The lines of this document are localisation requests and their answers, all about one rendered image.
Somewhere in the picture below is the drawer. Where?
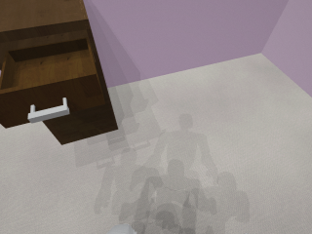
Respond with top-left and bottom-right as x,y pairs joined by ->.
0,37 -> 105,129

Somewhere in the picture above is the handle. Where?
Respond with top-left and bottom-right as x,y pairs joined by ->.
27,97 -> 70,124

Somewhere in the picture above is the left robot thigh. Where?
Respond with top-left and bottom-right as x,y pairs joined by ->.
106,224 -> 137,234

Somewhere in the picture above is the cabinet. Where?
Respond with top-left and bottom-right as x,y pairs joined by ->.
0,0 -> 118,145

